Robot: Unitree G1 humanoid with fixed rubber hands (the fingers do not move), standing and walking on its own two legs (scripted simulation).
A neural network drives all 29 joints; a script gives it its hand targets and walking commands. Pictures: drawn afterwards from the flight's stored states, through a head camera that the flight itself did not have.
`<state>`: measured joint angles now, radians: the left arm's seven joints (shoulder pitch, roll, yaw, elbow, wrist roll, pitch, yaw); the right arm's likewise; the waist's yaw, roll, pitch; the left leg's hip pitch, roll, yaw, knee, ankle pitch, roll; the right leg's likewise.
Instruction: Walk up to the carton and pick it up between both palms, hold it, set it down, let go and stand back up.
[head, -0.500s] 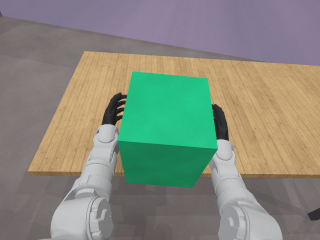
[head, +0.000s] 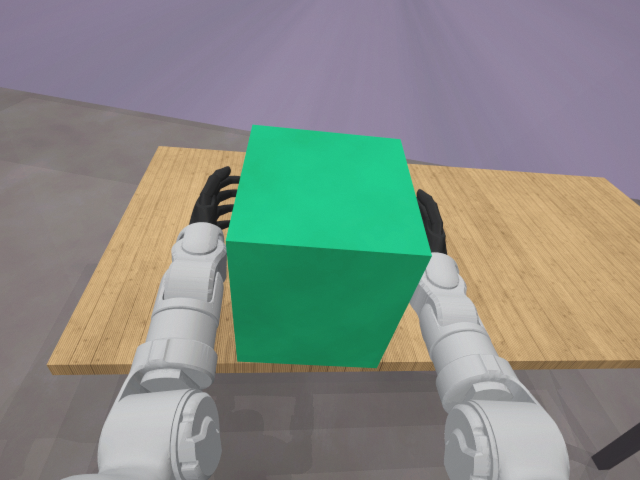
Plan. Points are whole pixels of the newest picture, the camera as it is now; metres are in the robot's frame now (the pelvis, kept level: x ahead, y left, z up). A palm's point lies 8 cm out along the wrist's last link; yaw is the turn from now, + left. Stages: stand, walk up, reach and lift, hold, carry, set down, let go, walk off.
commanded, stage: reach and lift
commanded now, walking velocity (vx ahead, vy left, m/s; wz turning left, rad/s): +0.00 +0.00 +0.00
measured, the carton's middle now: (317, 252) +0.40 +0.00 +0.12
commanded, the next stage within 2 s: hold in 1.76 s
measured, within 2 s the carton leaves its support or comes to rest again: neither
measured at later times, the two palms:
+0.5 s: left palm (210, 206) +0.38 +0.14 +0.20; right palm (445, 233) +0.37 -0.15 +0.20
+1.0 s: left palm (207, 193) +0.37 +0.14 +0.22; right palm (451, 220) +0.37 -0.15 +0.22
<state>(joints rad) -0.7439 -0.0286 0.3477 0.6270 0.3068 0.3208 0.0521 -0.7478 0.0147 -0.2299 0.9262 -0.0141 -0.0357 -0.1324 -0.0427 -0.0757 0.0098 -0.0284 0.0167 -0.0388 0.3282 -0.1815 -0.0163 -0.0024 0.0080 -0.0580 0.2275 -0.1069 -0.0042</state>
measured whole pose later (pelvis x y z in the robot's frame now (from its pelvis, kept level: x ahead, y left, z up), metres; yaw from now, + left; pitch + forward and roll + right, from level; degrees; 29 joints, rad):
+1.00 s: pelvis -0.01 +0.00 +0.00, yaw +0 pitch -7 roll -1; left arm -0.77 0.00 0.32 0.32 0.27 0.72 0.04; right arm -0.83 -0.06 -0.04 0.67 0.26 0.36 -0.22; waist -0.10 -0.04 -0.02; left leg -0.05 0.01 -0.04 0.36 -0.19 -0.01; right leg -0.03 0.00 -0.05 0.28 -0.12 0.00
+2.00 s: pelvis +0.00 +0.00 +0.00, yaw -1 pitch -7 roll -1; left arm -0.82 0.02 0.34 0.30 0.26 0.85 0.03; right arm -0.93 -0.12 0.00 0.67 0.36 0.52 -0.27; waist -0.09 -0.01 -0.07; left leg -0.05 0.03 -0.03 0.38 -0.21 -0.02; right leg -0.03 0.02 -0.05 0.28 -0.13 0.00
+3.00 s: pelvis +0.00 -0.01 +0.00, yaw +0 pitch -6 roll -1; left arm -0.88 0.05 0.36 0.33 0.24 0.88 0.01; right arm -1.00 -0.13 0.02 0.67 0.39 0.60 -0.31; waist -0.07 0.00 -0.10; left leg -0.07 0.03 -0.04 0.39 -0.21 -0.02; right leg -0.04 0.03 -0.06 0.28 -0.13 -0.01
